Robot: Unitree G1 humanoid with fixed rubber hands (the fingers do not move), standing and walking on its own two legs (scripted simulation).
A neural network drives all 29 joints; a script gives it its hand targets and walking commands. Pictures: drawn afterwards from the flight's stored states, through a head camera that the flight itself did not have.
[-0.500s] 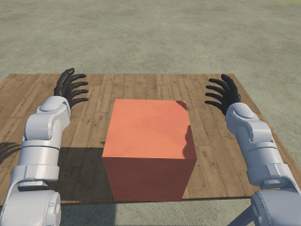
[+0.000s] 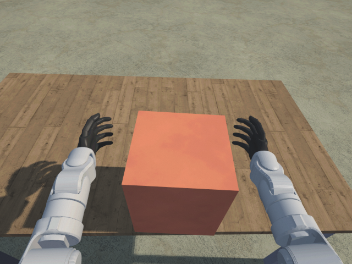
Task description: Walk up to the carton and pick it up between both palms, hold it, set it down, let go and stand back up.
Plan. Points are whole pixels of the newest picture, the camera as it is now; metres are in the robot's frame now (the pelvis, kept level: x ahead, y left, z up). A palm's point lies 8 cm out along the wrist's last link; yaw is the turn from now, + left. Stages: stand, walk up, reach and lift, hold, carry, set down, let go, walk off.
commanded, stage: reach and lift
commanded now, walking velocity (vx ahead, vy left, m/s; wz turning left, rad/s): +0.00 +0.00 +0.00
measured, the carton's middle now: (177, 176) +0.35 -0.01 +0.00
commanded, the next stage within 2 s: none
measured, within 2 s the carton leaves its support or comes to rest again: neither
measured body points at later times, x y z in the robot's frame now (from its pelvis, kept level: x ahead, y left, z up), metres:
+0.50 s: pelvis +0.00 +0.00 -0.01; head +0.02 +0.00 +0.44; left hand +0.40 +0.17 +0.05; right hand +0.39 -0.20 +0.05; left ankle +0.01 +0.12 -0.75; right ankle +0.00 -0.12 -0.75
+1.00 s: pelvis -0.02 +0.00 -0.01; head +0.01 +0.01 +0.44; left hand +0.40 +0.14 +0.05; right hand +0.39 -0.17 +0.05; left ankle +0.01 +0.12 -0.75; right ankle +0.00 -0.12 -0.75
